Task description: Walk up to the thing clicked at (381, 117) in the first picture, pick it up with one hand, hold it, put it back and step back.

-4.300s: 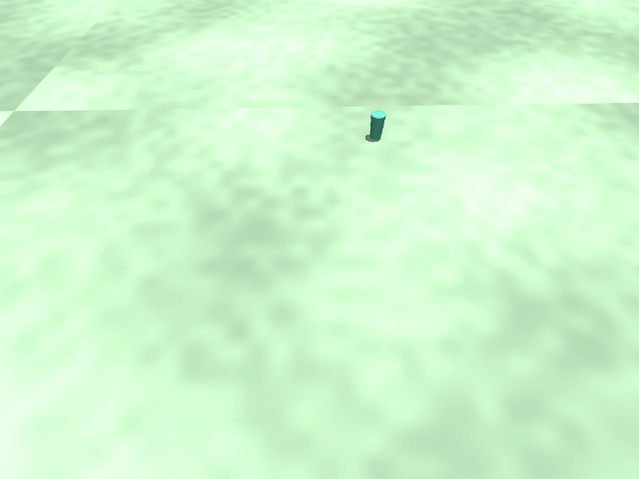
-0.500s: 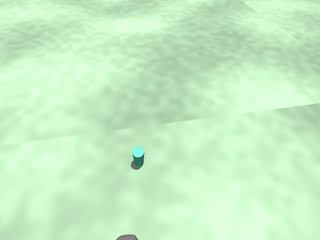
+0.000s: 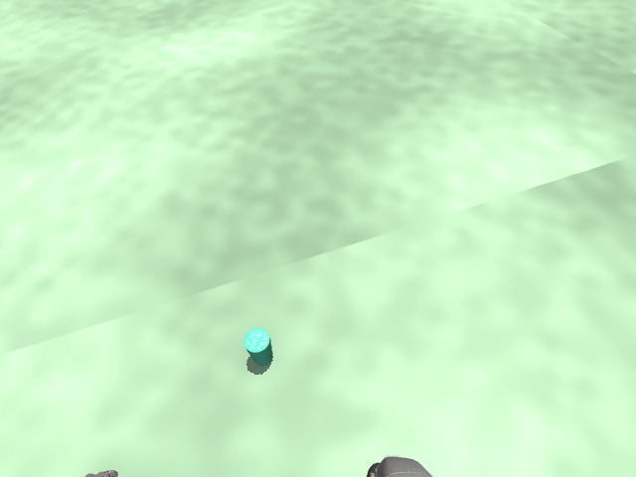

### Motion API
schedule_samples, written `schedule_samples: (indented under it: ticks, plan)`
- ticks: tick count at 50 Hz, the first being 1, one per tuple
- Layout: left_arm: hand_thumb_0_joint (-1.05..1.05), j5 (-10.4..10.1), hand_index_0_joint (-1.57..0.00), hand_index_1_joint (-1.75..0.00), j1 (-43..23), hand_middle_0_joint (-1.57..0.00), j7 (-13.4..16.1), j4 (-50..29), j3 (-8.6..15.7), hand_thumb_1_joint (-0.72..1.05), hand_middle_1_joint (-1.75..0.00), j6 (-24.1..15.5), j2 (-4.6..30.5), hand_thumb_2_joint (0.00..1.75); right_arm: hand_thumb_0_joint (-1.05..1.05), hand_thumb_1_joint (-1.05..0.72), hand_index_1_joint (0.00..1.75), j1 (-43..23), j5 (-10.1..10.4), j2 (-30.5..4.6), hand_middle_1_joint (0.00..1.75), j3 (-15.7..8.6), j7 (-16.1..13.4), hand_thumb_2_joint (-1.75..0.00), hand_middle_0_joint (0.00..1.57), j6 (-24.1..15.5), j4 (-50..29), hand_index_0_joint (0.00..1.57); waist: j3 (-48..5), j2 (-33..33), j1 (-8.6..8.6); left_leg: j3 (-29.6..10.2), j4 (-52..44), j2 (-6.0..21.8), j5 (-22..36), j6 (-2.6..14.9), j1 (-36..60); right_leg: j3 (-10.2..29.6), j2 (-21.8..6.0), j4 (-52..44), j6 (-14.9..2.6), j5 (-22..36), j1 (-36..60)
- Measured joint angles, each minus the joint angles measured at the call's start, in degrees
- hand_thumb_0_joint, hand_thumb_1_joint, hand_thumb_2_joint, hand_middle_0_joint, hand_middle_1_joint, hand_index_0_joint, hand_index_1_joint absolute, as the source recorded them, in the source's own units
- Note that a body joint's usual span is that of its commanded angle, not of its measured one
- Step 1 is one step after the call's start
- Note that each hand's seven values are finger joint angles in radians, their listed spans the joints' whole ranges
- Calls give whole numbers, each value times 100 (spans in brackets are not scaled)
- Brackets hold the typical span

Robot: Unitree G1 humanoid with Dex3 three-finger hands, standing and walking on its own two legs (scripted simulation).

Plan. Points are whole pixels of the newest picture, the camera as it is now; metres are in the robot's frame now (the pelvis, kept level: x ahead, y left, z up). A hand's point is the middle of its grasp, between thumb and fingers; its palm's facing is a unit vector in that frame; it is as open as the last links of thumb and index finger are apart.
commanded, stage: walk up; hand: left
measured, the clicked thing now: (260, 349) +0.56 +0.21 -0.69
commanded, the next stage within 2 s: none
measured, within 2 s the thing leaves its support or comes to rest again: neither
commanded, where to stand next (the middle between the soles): +0.18 +0.00 m, yaw +1 degrees
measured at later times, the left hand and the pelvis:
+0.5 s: hand out of the picture +0.15 +0.30 -0.17, palm faces -0.04 -0.94 -0.35, open 7.4 cm; pelvis +0.10 +0.03 -0.01, yaw +0 degrees
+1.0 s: hand (137, 442) +0.20 +0.28 -0.15, palm faces -0.01 -0.93 -0.37, open 7.4 cm; pelvis +0.14 +0.02 +0.00, yaw +0 degrees
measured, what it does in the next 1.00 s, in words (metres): walks ahead: left foot, then right foot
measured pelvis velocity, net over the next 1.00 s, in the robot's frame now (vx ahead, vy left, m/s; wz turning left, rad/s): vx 0.14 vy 0.02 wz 0.00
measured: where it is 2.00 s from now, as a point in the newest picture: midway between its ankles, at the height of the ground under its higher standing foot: outside the picture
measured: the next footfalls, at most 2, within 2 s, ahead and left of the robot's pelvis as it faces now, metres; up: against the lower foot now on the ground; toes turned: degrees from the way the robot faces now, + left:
left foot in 0.38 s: +0.21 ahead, +0.14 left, +0.00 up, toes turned +1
right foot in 0.74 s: +0.19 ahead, -0.12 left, +0.00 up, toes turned -2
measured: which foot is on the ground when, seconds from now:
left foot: down 0.00-0.02, up 0.04-0.36, down 0.38-1.00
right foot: down 0.00-0.40, up 0.42-0.72, down 0.74-1.00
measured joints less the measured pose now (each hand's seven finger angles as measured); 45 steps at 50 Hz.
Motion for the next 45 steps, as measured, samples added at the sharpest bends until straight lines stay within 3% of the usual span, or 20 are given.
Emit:
schedule_samples:
  ticks: [2,5,7,10,14,19,20,21,24,27,34,36,39,42,45]
  plan:
    - [0,17,-21,-30,-103,-21,70,-59,17,90,-30,-99,-103,90,1,-90,30,-98,27,-34,30,-4,-36,-90,20,66,24,21,106,279,3,-254,968,212,-293,126,-297,-154,196,200,41,-152,84]
    - [0,-44,-21,-30,-114,-21,123,-233,-30,90,-30,-176,-156,90,1,-91,30,-247,31,22,30,85,-60,-90,20,145,64,20,119,216,158,-537,2460,-40,-532,166,-992,-91,141,318,-18,-392,215]
    - [0,-83,-21,-30,-63,-21,157,-307,-72,90,-30,-180,-210,90,1,-91,30,-355,65,2,30,104,-43,-90,20,148,59,20,113,232,222,-651,2855,-51,-392,159,-1422,-90,117,120,-32,-381,424]
    - [0,-82,-21,-30,82,-21,183,-351,-121,90,-30,-179,-223,90,1,-91,30,-500,64,-43,30,80,1,-90,20,135,-18,20,88,268,288,-796,2647,102,-44,103,-1885,-89,130,-102,-4,-381,673]
    - [0,-11,-21,-30,229,-21,180,-337,-132,90,-30,-93,-140,90,1,-91,30,-626,36,-70,30,15,46,-90,20,130,-22,20,48,257,333,-816,1696,330,475,-21,-2130,-141,148,-112,28,-540,842]
    - [0,-7,-21,-30,262,-21,229,-247,-155,90,-30,83,-3,90,1,-91,30,-724,25,-51,30,-10,-53,-90,20,83,192,20,0,88,417,-676,435,247,1418,-77,-1710,-121,79,545,199,-1051,696]
    - [0,-27,-21,-30,220,-21,249,-189,-153,90,-30,140,31,90,1,-91,30,-757,9,-4,30,-23,-99,-90,20,55,256,20,7,-25,392,-647,389,150,1348,-79,-1648,-101,-11,797,210,-1218,614]
    - [0,-44,-21,-30,154,-21,268,-134,-140,90,-30,206,58,90,1,-91,30,-791,-17,73,30,-22,-123,-90,20,35,294,20,38,-177,390,-591,499,56,1258,-53,-1674,-1,-68,1066,102,-1428,510]
    - [0,-37,-21,-30,111,-21,296,-40,-136,90,-30,301,72,90,1,-91,30,-828,-20,234,30,71,-87,-90,20,9,265,20,79,-361,356,-507,605,51,1123,59,-1669,199,173,2092,-97,-1982,76]
    - [0,-7,-21,-30,169,-21,257,102,-132,90,-30,321,88,90,1,-91,30,-790,-33,325,30,123,-99,-89,20,13,217,21,54,-423,263,-483,362,87,1179,105,-1495,141,247,2443,-124,-1928,-175]
    - [0,53,-21,-30,303,-21,179,328,-22,90,-30,353,61,90,1,-90,30,-674,-69,128,30,110,-137,-89,20,75,234,21,-46,-280,174,-440,254,103,1130,73,-1388,109,50,1382,-14,-1600,-48]
    - [0,58,-21,-30,328,-21,202,399,9,90,-30,327,56,90,1,-90,30,-697,-60,52,30,109,-140,-89,20,150,270,21,-82,-193,173,-449,439,133,1009,34,-1464,58,68,874,-17,-1358,184]
    - [0,114,-21,-30,311,-21,268,512,50,90,-30,278,-48,90,1,-90,30,-782,-9,-33,30,101,-176,-90,20,301,374,21,-76,130,203,-631,898,293,563,16,-1590,-73,252,627,115,-842,372]
    - [0,146,-21,-30,291,-21,266,542,2,90,-30,283,-112,90,1,-91,30,-813,30,44,30,136,-195,-90,20,362,537,20,-199,108,360,-815,1291,21,-120,41,-1664,-1,188,602,55,-935,382]
    - [0,106,-21,-30,171,-21,271,532,-72,90,-30,260,-223,90,1,-91,30,-858,70,49,30,177,-180,-90,20,279,655,20,-215,185,384,-844,1076,-38,-45,56,-1531,-43,156,397,117,-860,471]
